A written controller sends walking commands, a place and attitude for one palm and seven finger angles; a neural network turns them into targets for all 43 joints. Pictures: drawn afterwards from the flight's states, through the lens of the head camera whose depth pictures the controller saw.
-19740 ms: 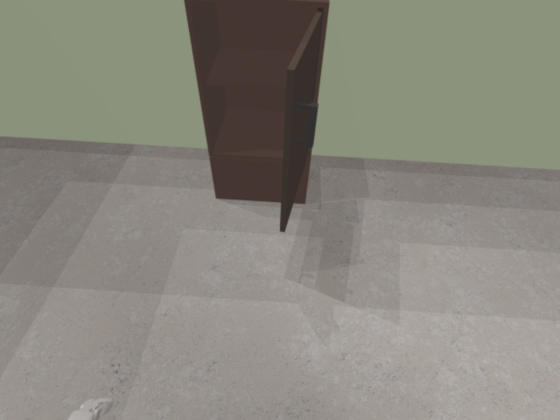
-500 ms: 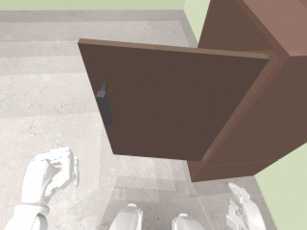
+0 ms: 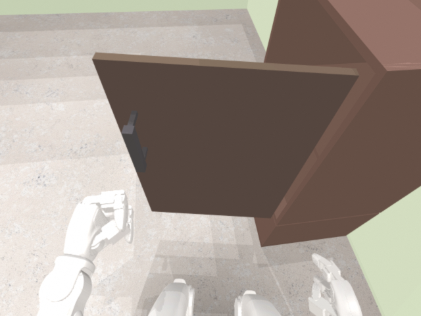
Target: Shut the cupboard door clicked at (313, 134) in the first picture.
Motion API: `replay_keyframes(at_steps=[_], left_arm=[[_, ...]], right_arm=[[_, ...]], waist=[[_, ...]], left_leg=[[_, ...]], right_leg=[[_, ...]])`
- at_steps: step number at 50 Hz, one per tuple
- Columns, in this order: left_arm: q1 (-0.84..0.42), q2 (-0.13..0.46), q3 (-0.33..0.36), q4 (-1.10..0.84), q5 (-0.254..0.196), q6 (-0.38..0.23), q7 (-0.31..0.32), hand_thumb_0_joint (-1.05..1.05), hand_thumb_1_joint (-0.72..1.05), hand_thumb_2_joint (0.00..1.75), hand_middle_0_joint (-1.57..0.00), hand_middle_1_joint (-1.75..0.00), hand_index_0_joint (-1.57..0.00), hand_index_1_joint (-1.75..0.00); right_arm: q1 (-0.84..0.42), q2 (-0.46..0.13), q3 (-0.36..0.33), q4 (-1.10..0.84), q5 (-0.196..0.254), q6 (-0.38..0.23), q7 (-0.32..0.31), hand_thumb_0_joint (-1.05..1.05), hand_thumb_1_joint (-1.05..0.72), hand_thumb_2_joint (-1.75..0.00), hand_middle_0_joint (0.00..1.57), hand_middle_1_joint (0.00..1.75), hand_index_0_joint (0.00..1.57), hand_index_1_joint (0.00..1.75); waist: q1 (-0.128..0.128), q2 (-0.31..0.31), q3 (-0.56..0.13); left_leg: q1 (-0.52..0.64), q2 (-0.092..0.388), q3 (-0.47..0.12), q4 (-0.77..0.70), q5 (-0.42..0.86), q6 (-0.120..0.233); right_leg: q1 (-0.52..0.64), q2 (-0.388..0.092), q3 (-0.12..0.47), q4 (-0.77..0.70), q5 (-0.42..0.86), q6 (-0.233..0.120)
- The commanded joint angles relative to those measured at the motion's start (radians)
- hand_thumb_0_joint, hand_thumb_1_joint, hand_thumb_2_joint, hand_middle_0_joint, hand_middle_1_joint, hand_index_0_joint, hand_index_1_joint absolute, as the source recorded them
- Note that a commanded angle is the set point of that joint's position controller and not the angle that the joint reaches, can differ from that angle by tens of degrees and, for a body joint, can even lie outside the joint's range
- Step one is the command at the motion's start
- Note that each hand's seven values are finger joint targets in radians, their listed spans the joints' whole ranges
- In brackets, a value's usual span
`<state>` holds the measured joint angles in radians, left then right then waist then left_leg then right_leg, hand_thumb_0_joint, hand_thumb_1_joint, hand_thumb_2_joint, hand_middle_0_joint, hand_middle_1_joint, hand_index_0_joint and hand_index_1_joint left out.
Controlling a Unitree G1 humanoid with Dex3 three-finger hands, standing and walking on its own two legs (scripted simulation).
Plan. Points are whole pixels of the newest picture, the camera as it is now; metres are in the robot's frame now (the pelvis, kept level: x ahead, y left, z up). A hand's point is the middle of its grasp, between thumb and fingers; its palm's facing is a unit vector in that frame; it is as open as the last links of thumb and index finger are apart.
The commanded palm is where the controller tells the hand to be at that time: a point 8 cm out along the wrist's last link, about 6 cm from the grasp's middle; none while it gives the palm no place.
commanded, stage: bring the fist close to the handle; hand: left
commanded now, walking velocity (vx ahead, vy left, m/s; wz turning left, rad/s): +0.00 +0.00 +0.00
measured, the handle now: (137, 143) +0.43 +0.18 +0.05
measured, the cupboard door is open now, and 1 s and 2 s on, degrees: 80 80 69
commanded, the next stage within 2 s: push the door shut along its arc in 1.02 s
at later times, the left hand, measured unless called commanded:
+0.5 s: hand (143, 195) +0.32 +0.14 +0.05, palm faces -0.03 -1.00 -0.02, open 3.1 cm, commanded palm +0.30 +0.19 +0.05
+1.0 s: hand (146, 194) +0.32 +0.14 +0.06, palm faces -0.01 -1.00 -0.02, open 3.2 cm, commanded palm +0.30 +0.19 +0.05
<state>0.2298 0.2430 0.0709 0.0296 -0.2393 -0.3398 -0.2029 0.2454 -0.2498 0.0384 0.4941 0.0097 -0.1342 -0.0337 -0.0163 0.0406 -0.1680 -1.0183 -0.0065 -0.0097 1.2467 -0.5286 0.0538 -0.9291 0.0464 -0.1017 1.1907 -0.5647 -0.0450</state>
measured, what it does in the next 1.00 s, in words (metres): stands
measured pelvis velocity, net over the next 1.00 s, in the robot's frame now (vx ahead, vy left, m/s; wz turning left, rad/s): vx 0.01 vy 0.00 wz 0.00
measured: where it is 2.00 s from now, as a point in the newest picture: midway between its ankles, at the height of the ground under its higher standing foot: outside the picture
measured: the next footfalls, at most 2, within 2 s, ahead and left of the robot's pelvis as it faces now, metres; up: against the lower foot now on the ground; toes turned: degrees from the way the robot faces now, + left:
none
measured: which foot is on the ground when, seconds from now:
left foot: down 0.00-1.00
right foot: down 0.00-1.00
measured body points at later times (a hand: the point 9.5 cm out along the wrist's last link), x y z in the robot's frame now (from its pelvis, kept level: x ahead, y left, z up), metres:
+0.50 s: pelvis +0.01 +0.00 +0.01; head +0.08 +0.01 +0.45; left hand +0.31 +0.20 +0.06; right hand +0.17 -0.23 -0.08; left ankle +0.04 +0.08 -0.63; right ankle +0.01 -0.10 -0.63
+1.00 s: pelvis +0.01 +0.00 +0.01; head +0.07 +0.00 +0.46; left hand +0.31 +0.19 +0.06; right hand +0.15 -0.24 -0.09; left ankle +0.04 +0.08 -0.63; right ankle +0.01 -0.10 -0.63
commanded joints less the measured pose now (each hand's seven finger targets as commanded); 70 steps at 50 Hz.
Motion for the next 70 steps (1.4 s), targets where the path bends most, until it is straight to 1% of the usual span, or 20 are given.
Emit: replay_keyframes(at_steps=[1, 5, 9, 14, 17, 18, 20, 24, 30, 32, 39, 46, 48, 50, 52, 55, 59, 63, 67, 70], left_arm=[[-0.125, 0.119, 0.139, -0.173, -0.018, -0.108, 0.071, 0.00, 0.90, 0.90, -1.30, -1.50, -1.30, -1.50], [-0.127, 0.047, 0.044, -0.081, 0.006, -0.086, 0.054, 0.00, 0.90, 0.90, -1.30, -1.50, -1.30, -1.50], [-0.200, 0.042, -0.002, -0.112, 0.018, -0.071, 0.031, 0.00, 0.90, 0.90, -1.30, -1.50, -1.30, -1.50], [-0.320, 0.057, 0.024, -0.163, 0.029, -0.131, 0.095, 0.00, 0.90, 0.90, -1.30, -1.50, -1.30, -1.50], [-0.318, 0.035, 0.024, -0.086, 0.045, -0.152, 0.130, 0.00, 0.90, 0.90, -1.30, -1.50, -1.30, -1.50], [-0.292, 0.066, 0.056, -0.052, 0.055, -0.147, 0.139, 0.00, 0.90, 0.90, -1.30, -1.50, -1.30, -1.50], [-0.300, 0.018, 0.007, 0.010, 0.073, -0.127, 0.138, 0.00, 0.90, 0.90, -1.30, -1.50, -1.30, -1.50], [-0.349, 0.004, -0.021, 0.002, 0.076, -0.094, 0.120, 0.00, 0.90, 0.90, -1.30, -1.50, -1.30, -1.50], [-0.499, -0.024, -0.052, -0.022, 0.071, -0.133, 0.146, 0.00, 0.90, 0.90, -1.30, -1.50, -1.30, -1.50], [-0.478, 0.001, -0.011, 0.047, 0.077, -0.142, 0.162, 0.00, 0.90, 0.90, -1.30, -1.50, -1.30, -1.50], [-0.376, 0.008, 0.005, 0.098, 0.088, -0.122, 0.149, 0.00, 0.90, 0.90, -1.30, -1.50, -1.30, -1.50], [-0.486, -0.001, -0.015, 0.042, 0.066, -0.187, 0.147, 0.00, 0.90, 0.90, -1.30, -1.50, -1.30, -1.50], [-0.486, 0.024, 0.009, 0.073, 0.067, -0.201, 0.142, 0.00, 0.90, 0.90, -1.30, -1.50, -1.30, -1.50], [-0.494, -0.003, -0.022, 0.094, 0.072, -0.204, 0.129, 0.00, 0.90, 0.90, -1.30, -1.50, -1.30, -1.50], [-0.491, -0.016, -0.041, 0.090, 0.076, -0.193, 0.119, 0.00, 0.90, 0.90, -1.30, -1.50, -1.30, -1.50], [-0.514, -0.021, -0.054, 0.097, 0.077, -0.165, 0.117, 0.00, 0.90, 0.90, -1.30, -1.50, -1.30, -1.50], [-0.570, 0.039, 0.004, 0.113, 0.083, -0.154, 0.136, 0.00, 0.90, 0.90, -1.30, -1.50, -1.30, -1.50], [-0.712, 0.072, 0.031, 0.178, 0.089, -0.173, 0.141, 0.00, 0.90, 0.90, -1.30, -1.50, -1.30, -1.50], [-0.746, 0.057, 0.020, 0.251, 0.079, -0.172, 0.104, 0.00, 0.90, 0.90, -1.30, -1.50, -1.30, -1.50], [-0.757, 0.056, 0.015, 0.329, 0.073, -0.142, 0.065, 0.00, 0.90, 0.90, -1.30, -1.50, -1.30, -1.50]], right_arm=[[-0.031, -0.123, -0.061, -0.124, -0.002, -0.042, -0.001, 0.00, -0.90, -0.90, 0.20, 0.30, 0.20, 0.30], [-0.026, -0.131, -0.065, -0.127, 0.004, -0.026, 0.014, 0.00, -0.90, -0.90, 0.20, 0.30, 0.20, 0.30], [-0.012, -0.139, -0.072, -0.132, 0.011, -0.015, 0.011, 0.00, -0.90, -0.90, 0.20, 0.30, 0.20, 0.30], [-0.021, -0.132, -0.072, -0.109, -0.003, -0.023, 0.006, 0.00, -0.90, -0.90, 0.20, 0.30, 0.20, 0.30], [-0.022, -0.128, -0.070, -0.092, -0.009, -0.015, 0.017, 0.00, -0.90, -0.90, 0.20, 0.30, 0.20, 0.30], [-0.018, -0.132, -0.074, -0.089, -0.010, -0.009, 0.019, 0.00, -0.90, -0.90, 0.20, 0.30, 0.20, 0.30], [-0.021, -0.127, -0.073, -0.093, -0.007, 0.007, 0.028, 0.00, -0.90, -0.90, 0.20, 0.30, 0.20, 0.30], [-0.010, -0.130, -0.078, -0.103, 0.000, 0.026, 0.031, 0.00, -0.90, -0.90, 0.20, 0.30, 0.20, 0.30], [-0.015, -0.123, -0.073, -0.080, -0.003, 0.024, 0.023, 0.00, -0.90, -0.90, 0.20, 0.30, 0.20, 0.30], [-0.012, -0.127, -0.074, -0.069, -0.007, 0.028, 0.026, 0.00, -0.90, -0.90, 0.20, 0.30, 0.20, 0.30], [-0.011, -0.123, -0.078, -0.094, -0.003, 0.064, 0.043, 0.00, -0.90, -0.90, 0.20, 0.30, 0.20, 0.30], [-0.026, -0.120, -0.076, -0.077, -0.004, 0.055, 0.031, 0.00, -0.90, -0.90, 0.20, 0.30, 0.20, 0.30], [-0.025, -0.127, -0.077, -0.064, -0.006, 0.050, 0.027, 0.00, -0.90, -0.90, 0.20, 0.30, 0.20, 0.30], [-0.035, -0.125, -0.078, -0.064, -0.004, 0.048, 0.028, 0.00, -0.90, -0.90, 0.20, 0.30, 0.20, 0.30], [-0.029, -0.128, -0.080, -0.065, -0.002, 0.045, 0.030, 0.00, -0.90, -0.90, 0.20, 0.30, 0.20, 0.30], [-0.027, -0.130, -0.080, -0.069, 0.001, 0.049, 0.028, 0.00, -0.90, -0.90, 0.20, 0.30, 0.20, 0.30], [-0.025, -0.132, -0.077, -0.066, 0.000, 0.053, 0.021, 0.00, -0.90, -0.90, 0.20, 0.30, 0.20, 0.30], [-0.022, -0.133, -0.072, -0.043, -0.001, 0.052, 0.013, 0.00, -0.90, -0.90, 0.20, 0.30, 0.20, 0.30], [-0.012, -0.136, -0.072, -0.034, 0.002, 0.049, 0.018, 0.00, -0.90, -0.90, 0.20, 0.30, 0.20, 0.30], [0.013, -0.142, -0.075, -0.030, 0.009, 0.058, 0.021, 0.00, -0.90, -0.90, 0.20, 0.30, 0.20, 0.30]], waist=[[0.013, 0.003, -0.239], [-0.005, -0.009, -0.219], [-0.023, -0.001, -0.240], [-0.019, 0.009, -0.282], [-0.015, -0.010, -0.262], [0.000, -0.007, -0.263], [-0.010, -0.018, -0.247], [-0.012, -0.004, -0.299], [-0.036, -0.001, -0.285], [-0.024, -0.028, -0.259], [0.012, -0.028, -0.309], [-0.031, -0.045, -0.239], [-0.029, -0.058, -0.233], [-0.030, -0.028, -0.238], [-0.024, 0.011, -0.269], [-0.030, -0.001, -0.282], [-0.024, -0.023, -0.293], [-0.047, -0.048, -0.256], [-0.041, -0.001, -0.307], [-0.046, -0.015, -0.311]], left_leg=[[0.203, 0.010, -0.060, -0.201, 0.209, -0.028], [0.202, 0.009, -0.052, -0.212, 0.202, -0.025], [0.255, 0.014, -0.061, -0.227, 0.235, -0.021], [0.302, 0.017, -0.074, -0.222, 0.269, -0.028], [0.283, 0.015, -0.075, -0.223, 0.249, -0.032], [0.275, 0.014, -0.070, -0.222, 0.260, -0.032], [0.269, 0.012, -0.059, -0.226, 0.253, -0.030], [0.310, 0.013, -0.055, -0.235, 0.287, -0.029], [0.350, 0.019, -0.070, -0.230, 0.302, -0.032], [0.320, 0.019, -0.072, -0.234, 0.270, -0.035], [0.314, 0.009, -0.038, -0.249, 0.325, -0.032], [0.286, 0.010, -0.043, -0.236, 0.250, -0.023], [0.264, 0.008, -0.044, -0.227, 0.228, -0.021], [0.275, 0.008, -0.043, -0.230, 0.209, -0.023], [0.313, 0.009, -0.052, -0.238, 0.223, -0.027], [0.323, 0.010, -0.055, -0.245, 0.221, -0.026], [0.301, 0.008, -0.049, -0.240, 0.218, -0.023], [0.264, 0.008, -0.049, -0.227, 0.176, -0.019], [0.295, 0.007, -0.046, -0.227, 0.201, -0.026], [0.300, 0.010, -0.047, -0.233, 0.237, -0.027]], right_leg=[[0.139, -0.011, 0.085, -0.181, 0.207, 0.006], [0.135, -0.017, 0.085, -0.193, 0.217, 0.011], [0.139, -0.017, 0.079, -0.202, 0.258, 0.010], [0.117, -0.017, 0.067, -0.178, 0.271, 0.005], [0.102, -0.016, 0.062, -0.170, 0.251, 0.004], [0.113, -0.014, 0.067, -0.168, 0.260, 0.001], [0.112, -0.019, 0.068, -0.178, 0.268, 0.006], [0.147, -0.020, 0.073, -0.190, 0.307, 0.007], [0.114, -0.019, 0.066, -0.191, 0.310, 0.007], [0.105, -0.018, 0.065, -0.191, 0.280, 0.005], [0.200, -0.022, 0.081, -0.199, 0.362, 0.005], [0.159, -0.022, 0.092, -0.220, 0.297, 0.011], [0.150, -0.020, 0.099, -0.219, 0.269, 0.009], [0.127, -0.025, 0.096, -0.217, 0.246, 0.009], [0.119, -0.024, 0.086, -0.209, 0.252, 0.005], [0.120, -0.024, 0.085, -0.216, 0.251, 0.009], [0.144, -0.025, 0.095, -0.218, 0.251, 0.010], [0.117, -0.024, 0.105, -0.224, 0.205, 0.012], [0.121, -0.025, 0.104, -0.215, 0.236, 0.009], [0.131, -0.025, 0.100, -0.217, 0.280, 0.009]])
